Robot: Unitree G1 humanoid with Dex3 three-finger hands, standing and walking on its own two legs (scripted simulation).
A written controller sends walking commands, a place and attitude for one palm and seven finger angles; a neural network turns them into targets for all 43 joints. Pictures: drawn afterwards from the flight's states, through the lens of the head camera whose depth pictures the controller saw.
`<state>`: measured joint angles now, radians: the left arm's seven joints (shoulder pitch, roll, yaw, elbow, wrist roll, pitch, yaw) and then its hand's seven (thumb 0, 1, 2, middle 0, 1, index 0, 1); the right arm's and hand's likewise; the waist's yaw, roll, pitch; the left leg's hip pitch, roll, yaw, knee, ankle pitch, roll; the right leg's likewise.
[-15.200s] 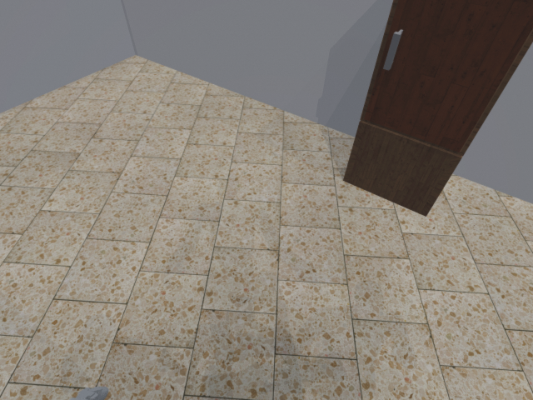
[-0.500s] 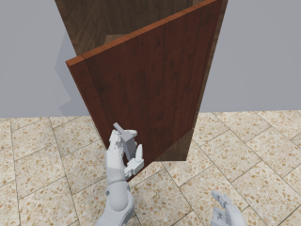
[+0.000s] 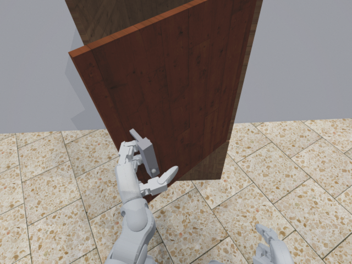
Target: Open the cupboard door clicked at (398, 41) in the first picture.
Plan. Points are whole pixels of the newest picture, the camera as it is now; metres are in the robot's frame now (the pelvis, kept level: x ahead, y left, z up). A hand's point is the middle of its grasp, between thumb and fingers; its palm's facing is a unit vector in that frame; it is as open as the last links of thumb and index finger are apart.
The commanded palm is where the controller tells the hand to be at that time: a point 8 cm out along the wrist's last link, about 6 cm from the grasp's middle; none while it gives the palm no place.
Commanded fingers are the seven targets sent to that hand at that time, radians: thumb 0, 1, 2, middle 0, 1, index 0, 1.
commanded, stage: open thumb and fingers to let go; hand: left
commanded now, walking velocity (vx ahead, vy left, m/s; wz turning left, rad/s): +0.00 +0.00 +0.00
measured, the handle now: (144, 153) +0.36 +0.09 +0.05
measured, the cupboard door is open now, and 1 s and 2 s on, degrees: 39 38 38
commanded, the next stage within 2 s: slide the hand sideways off the handle in 0.42 s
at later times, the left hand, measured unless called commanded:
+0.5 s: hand (153, 168) +0.32 +0.06 +0.05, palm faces +0.26 -0.96 -0.03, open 15.4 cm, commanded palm +0.27 +0.10 +0.05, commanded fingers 0.00 -0.50 0.30 -0.15 -0.30 -0.15 -0.30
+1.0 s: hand (152, 183) +0.28 +0.06 +0.05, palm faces -0.06 -1.00 +0.01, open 16.3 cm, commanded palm +0.25 +0.12 +0.05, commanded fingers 0.00 -0.50 0.30 -0.15 -0.30 -0.15 -0.30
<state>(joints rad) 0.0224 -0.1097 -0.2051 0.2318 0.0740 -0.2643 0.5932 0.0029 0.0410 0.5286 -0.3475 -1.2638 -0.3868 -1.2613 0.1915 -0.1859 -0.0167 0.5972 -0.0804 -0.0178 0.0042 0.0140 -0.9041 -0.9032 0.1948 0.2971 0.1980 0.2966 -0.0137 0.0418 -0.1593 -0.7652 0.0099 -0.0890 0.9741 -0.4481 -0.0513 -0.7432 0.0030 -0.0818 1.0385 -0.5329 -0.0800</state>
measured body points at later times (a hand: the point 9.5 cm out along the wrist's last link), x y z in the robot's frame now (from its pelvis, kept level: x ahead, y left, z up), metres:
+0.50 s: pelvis -0.03 +0.05 -0.01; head +0.02 +0.04 +0.44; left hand +0.30 +0.11 +0.06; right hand +0.15 -0.17 -0.11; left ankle +0.02 +0.18 -0.67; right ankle -0.01 -0.06 -0.67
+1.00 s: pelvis -0.01 +0.07 -0.01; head +0.04 +0.06 +0.44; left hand +0.28 +0.12 +0.05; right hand +0.13 -0.16 -0.10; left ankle +0.02 +0.18 -0.67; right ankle -0.01 -0.06 -0.67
